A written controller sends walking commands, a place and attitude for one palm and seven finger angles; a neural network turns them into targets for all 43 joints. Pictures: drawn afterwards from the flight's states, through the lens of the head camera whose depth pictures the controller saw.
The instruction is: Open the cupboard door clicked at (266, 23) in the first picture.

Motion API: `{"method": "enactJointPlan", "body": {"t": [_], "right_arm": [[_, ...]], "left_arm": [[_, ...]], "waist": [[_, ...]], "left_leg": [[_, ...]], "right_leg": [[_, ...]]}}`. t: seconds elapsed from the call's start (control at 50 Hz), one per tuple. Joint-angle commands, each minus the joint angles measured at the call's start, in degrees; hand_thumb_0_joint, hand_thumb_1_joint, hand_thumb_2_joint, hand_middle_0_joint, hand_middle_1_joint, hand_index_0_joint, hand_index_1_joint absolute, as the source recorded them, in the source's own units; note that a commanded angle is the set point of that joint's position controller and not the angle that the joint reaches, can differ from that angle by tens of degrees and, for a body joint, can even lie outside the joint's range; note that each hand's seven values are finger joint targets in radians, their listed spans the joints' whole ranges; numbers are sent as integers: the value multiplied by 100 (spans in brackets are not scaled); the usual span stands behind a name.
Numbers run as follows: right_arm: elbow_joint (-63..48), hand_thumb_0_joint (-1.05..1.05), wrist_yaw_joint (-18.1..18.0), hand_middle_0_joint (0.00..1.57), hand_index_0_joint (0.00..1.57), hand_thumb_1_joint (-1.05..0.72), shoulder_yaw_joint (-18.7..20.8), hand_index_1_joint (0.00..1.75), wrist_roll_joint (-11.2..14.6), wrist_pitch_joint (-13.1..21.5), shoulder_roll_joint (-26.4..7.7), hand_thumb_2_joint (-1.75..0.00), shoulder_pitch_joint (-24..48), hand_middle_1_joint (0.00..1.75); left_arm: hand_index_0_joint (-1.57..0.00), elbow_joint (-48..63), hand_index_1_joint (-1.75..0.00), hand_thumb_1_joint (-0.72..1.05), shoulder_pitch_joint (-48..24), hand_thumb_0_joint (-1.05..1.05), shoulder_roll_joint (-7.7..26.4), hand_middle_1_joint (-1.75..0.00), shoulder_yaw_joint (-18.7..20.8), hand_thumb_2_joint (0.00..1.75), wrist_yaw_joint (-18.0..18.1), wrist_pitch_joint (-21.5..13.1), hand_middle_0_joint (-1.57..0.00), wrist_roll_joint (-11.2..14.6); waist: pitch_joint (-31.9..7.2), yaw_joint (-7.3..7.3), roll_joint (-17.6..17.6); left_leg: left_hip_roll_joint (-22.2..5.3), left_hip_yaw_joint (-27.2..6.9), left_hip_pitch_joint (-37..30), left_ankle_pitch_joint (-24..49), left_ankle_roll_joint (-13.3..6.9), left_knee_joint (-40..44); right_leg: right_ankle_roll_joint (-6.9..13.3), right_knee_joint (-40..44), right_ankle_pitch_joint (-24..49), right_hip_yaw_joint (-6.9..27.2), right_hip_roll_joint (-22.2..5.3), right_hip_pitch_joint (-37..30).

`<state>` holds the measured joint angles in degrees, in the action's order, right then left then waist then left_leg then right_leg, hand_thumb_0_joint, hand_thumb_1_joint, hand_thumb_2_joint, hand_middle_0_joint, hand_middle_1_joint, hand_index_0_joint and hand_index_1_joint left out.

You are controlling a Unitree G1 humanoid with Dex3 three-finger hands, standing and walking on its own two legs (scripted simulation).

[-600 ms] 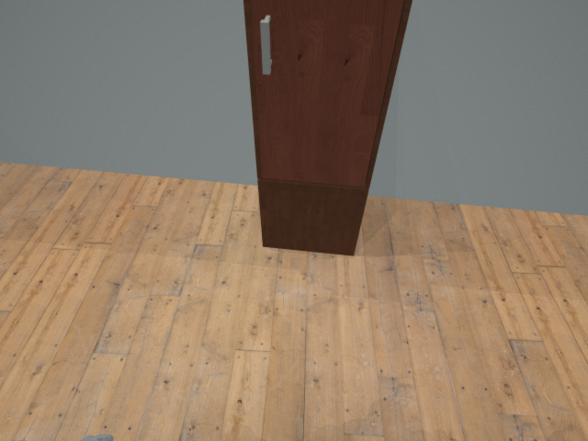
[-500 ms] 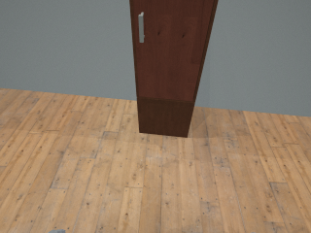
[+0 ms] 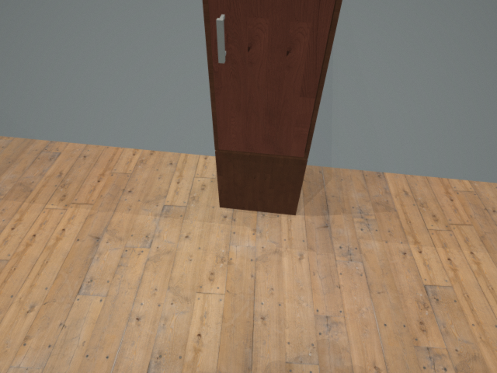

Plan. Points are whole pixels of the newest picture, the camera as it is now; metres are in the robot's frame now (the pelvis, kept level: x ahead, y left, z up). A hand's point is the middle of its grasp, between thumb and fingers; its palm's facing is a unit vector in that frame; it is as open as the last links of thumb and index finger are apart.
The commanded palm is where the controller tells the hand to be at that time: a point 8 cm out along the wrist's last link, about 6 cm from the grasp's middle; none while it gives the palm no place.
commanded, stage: stand and wait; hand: left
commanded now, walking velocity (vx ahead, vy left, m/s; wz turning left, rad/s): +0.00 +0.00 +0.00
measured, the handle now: (222, 39) +0.99 +0.14 +0.11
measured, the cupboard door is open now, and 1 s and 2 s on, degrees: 0 0 0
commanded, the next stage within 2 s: look at it before walking up in 0.22 s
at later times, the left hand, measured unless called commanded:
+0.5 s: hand out of the picture +0.07 +0.24 -0.15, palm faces -0.02 -0.94 -0.34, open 7.4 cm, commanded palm none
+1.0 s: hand out of the picture +0.08 +0.24 -0.15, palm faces -0.02 -0.94 -0.34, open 7.4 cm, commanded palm none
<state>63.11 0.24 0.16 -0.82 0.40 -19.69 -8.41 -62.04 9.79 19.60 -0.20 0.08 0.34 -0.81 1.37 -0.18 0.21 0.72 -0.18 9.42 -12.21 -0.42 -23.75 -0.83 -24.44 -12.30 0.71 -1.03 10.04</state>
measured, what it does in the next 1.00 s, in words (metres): stands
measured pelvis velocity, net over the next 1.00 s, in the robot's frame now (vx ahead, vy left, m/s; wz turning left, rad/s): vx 0.01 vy -0.01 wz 0.00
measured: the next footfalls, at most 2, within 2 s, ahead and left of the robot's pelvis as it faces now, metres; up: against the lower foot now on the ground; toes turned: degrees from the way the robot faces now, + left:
left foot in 1.70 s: +0.35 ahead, +0.12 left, +0.00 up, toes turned +5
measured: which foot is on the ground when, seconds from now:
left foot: down 0.00-1.00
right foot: down 0.00-1.00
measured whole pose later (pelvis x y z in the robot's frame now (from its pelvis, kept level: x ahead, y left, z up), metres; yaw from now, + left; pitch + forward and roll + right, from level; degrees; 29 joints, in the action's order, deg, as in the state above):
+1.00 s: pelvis +0.01 -0.01 +0.00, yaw +0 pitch -2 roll +0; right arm 63.8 0.2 -0.2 -0.7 0.7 -19.6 -6.3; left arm -62.5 8.2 19.6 -0.3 0.1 -0.1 -0.9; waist 1.5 -0.3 0.1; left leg 0.2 -0.2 7.8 -11.3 0.1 -20.9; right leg -0.4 -21.7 -11.4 0.7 -0.5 8.6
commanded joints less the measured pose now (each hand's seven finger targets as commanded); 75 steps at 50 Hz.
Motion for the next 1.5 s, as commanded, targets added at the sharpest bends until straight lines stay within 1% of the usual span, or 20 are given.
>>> {"method": "enactJointPlan", "body": {"t": [0.0,0.14,0.32,0.72,0.94,0.98,1.04,1.1,1.2,1.26,1.3,1.32,1.34,1.36,1.38,1.4,1.42,1.44,1.46,1.48], "right_arm": [[-402,0,-89,20,20,-90,209,30,34,176,-1140,-90,368,30],[-324,0,-77,20,20,-90,206,30,27,148,-1146,-90,339,30],[-320,0,-68,20,20,-90,207,30,25,152,-1140,-90,343,30],[-312,0,-89,20,20,-90,195,30,36,167,-1168,-90,414,30],[-311,0,-87,20,20,-90,188,30,37,160,-1184,-90,487,30],[-161,0,-59,20,20,-90,25,30,0,72,-469,-90,122,30],[-142,0,-33,20,20,-90,40,30,-51,-8,-398,-90,-126,30],[-203,0,-33,20,20,-90,84,30,-61,19,-343,-90,-297,30],[-206,0,-77,20,20,-90,146,30,-18,166,-198,-90,-729,30],[-82,0,-143,20,20,-90,223,30,3,268,-189,-90,-1217,30],[23,0,-194,20,20,-90,276,30,4,292,-159,-90,-1539,30],[91,0,-202,20,20,-90,276,30,-1,287,-54,-90,-1658,30],[107,0,-206,20,20,-90,268,30,-5,275,0,-90,-1622,30],[36,0,-210,20,20,-90,253,30,4,275,69,-90,-1378,30],[-220,0,-178,20,20,-90,223,30,54,325,337,-90,-963,30],[-595,0,-129,20,20,-90,164,30,45,390,573,-90,-184,30],[-783,0,-135,20,20,-90,205,30,-1,376,512,-90,344,30],[-841,0,-100,20,20,-90,228,30,-13,385,564,-90,500,30],[-854,0,-64,20,20,-90,269,30,-15,352,575,-90,490,30],[-853,0,-19,20,20,-90,286,30,2,305,666,-90,478,30]], "left_arm": [[-20,399,-30,90,-369,0,1160,-30,225,90,55,-182,-20,18],[-20,360,-30,90,-395,0,1167,-30,219,90,53,-173,-20,9],[-20,378,-30,90,-406,0,1165,-30,221,90,47,-179,-20,3],[-20,337,-30,90,-379,0,1164,-30,217,90,55,-204,-20,12],[-20,327,-30,90,-399,0,1178,-30,215,90,47,-194,-20,6],[-20,151,-30,90,10,0,502,-30,78,90,73,-102,-20,7],[-20,141,-30,90,263,0,486,-30,105,90,19,-6,-20,-33],[-20,198,-30,90,498,0,439,-30,178,90,-31,-8,-20,-53],[-20,223,-30,90,886,0,144,-30,250,90,-43,-121,-20,-45],[-20,212,-30,90,1096,0,-157,-30,271,90,-20,-218,-20,-37],[-20,306,-30,90,992,0,-394,-30,254,90,-7,-280,-20,-32],[-20,344,-30,90,874,0,-473,-30,248,90,-6,-312,-20,-32],[-20,316,-30,90,962,0,-538,-30,267,90,-14,-328,-20,-30],[-20,151,-30,90,1462,0,-560,-30,318,90,-16,-342,-20,-44],[-20,-142,-30,90,2415,0,-203,-30,428,90,37,-394,-20,-70],[-20,-488,-30,90,3402,0,158,-30,511,90,136,-452,-20,-61],[-20,-601,-30,90,3618,0,75,-30,467,90,199,-422,-20,-86],[-20,-566,-30,90,3479,0,-36,-30,445,90,260,-425,-20,-135],[-20,-456,-30,90,3156,0,-224,-30,389,90,298,-418,-20,-153],[-20,-327,-30,90,2754,0,-326,-30,368,90,292,-420,-20,-157]], "waist": [[-311,5,7],[-79,16,53],[-82,13,30],[-345,17,-20],[-206,4,-48],[-370,7,57],[231,-17,164],[538,-26,205],[514,4,-125],[187,81,-591],[305,145,-976],[471,181,-941],[548,97,-860],[450,-214,-561],[238,-581,719],[266,-918,1764],[369,-992,944],[430,-962,728],[496,-754,554],[690,-548,384]], "left_leg": [[-693,-614,43,523,-160,510],[-668,-635,116,189,-136,618],[-676,-637,100,141,-129,635],[-745,-578,-223,786,-115,595],[-736,-578,-204,662,-109,677],[-694,-431,-243,120,-11,572],[-570,-373,314,-1442,-23,504],[-537,-355,650,-1880,-96,308],[-757,-497,524,-1194,-303,-43],[-1208,-908,-153,132,-617,-135],[-1562,-1192,-726,1293,-896,-104],[-1653,-1196,-783,1820,-940,-176],[-1607,-991,-515,2017,-872,-409],[-1258,-406,339,2169,-632,-1236],[-625,401,1819,1676,-265,-2843],[-134,821,3326,-1707,-23,-4150],[-336,329,3975,-2207,-41,-4694],[-543,202,4364,-2092,-50,-4871],[-752,-19,4268,-2002,-62,-4739],[-843,7,4059,-1884,-39,-4399]], "right_leg": [[253,482,401,515,-581,-152],[248,639,-36,577,-570,27],[240,675,-134,591,-562,95],[244,603,705,528,-583,-153],[228,687,583,536,-568,-117],[135,683,-112,525,-541,-137],[218,732,-1634,735,-465,309],[350,617,-2072,875,-419,543],[472,-139,-1236,687,-267,595],[405,-1306,-124,130,0,823],[309,-1723,-460,-285,130,1458],[294,-1586,-1006,-407,109,1575],[316,-1196,-1107,-472,58,1214],[438,-576,-341,-389,-22,9],[776,1,1129,849,-770,-1478],[1305,431,3704,2347,-2031,-2395],[1585,167,4582,2365,-2154,-2673],[1583,63,4125,2146,-2073,-2776],[1459,161,3077,1963,-2038,-2356],[1341,394,2236,1701,-1956,-1801]]}}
